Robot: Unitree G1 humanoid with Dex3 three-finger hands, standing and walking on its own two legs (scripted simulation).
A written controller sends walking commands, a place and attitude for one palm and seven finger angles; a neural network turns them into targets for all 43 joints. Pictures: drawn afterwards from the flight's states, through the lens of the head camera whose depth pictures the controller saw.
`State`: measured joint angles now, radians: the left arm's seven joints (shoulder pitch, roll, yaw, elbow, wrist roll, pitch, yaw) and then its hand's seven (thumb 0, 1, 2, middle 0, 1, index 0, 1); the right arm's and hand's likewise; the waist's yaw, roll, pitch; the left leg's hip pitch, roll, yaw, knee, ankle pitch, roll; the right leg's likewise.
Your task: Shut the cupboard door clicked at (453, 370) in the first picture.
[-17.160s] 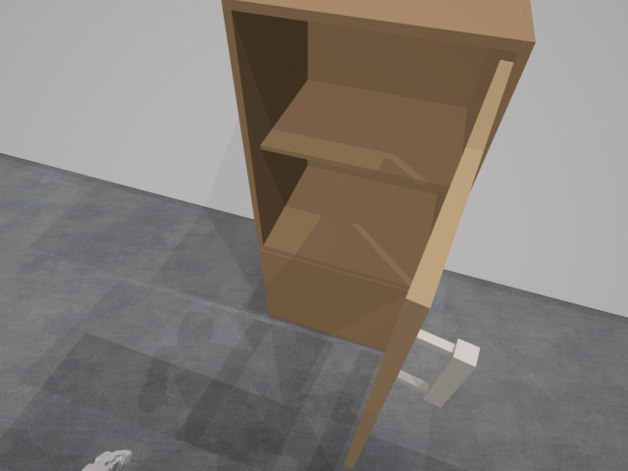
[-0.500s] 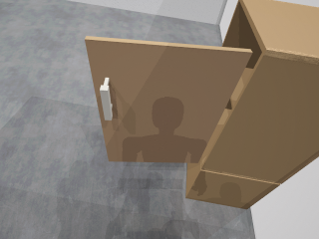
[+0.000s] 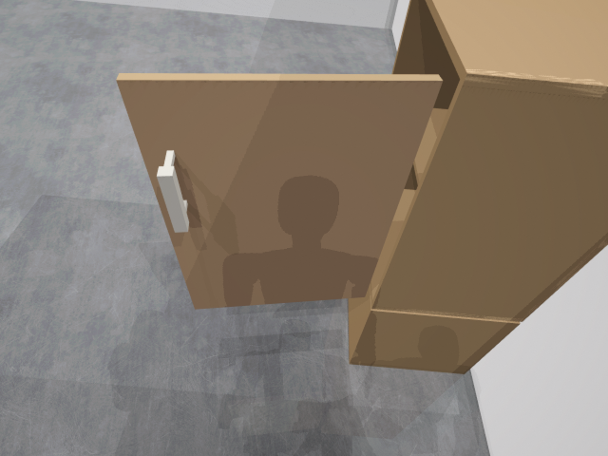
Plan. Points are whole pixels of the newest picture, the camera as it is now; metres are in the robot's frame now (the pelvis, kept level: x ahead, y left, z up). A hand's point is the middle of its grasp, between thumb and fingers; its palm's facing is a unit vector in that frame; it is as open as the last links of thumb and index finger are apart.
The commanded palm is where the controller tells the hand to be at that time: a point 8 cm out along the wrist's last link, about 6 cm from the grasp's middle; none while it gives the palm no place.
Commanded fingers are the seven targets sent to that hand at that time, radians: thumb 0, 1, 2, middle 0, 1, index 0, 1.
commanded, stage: come to a stop and stand still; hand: left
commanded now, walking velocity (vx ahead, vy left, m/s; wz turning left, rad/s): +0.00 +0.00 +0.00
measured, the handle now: (176, 192) +0.49 +0.19 +0.07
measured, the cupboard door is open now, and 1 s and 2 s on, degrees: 100 100 100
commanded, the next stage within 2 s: look again from close up in 0.52 s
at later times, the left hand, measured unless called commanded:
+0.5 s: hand out of the picture +0.01 +0.13 -0.18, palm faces +0.01 -0.99 -0.14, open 7.3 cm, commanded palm none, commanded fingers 0.00 0.90 0.90 -0.20 -0.30 -0.20 -0.30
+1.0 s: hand out of the picture +0.02 +0.15 -0.18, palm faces +0.02 -0.99 -0.15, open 7.4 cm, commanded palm none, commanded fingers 0.00 0.90 0.90 -0.20 -0.30 -0.20 -0.30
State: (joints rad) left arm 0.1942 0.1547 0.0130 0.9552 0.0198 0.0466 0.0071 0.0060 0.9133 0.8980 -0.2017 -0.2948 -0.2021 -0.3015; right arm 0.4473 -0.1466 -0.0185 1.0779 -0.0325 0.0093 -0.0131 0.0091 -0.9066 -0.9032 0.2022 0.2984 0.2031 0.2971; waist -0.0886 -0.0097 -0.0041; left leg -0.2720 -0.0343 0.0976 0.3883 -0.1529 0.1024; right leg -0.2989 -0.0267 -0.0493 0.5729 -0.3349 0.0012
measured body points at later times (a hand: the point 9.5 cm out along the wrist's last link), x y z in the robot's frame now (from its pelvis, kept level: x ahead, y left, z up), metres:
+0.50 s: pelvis +0.04 -0.02 +0.00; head +0.05 -0.01 +0.45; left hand +0.01 +0.18 -0.17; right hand +0.05 -0.25 -0.16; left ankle +0.04 +0.05 -0.74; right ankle +0.00 -0.13 -0.74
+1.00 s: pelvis +0.03 -0.01 +0.00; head +0.05 +0.00 +0.45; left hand +0.02 +0.20 -0.17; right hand +0.02 -0.22 -0.16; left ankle +0.04 +0.05 -0.74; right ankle +0.00 -0.13 -0.74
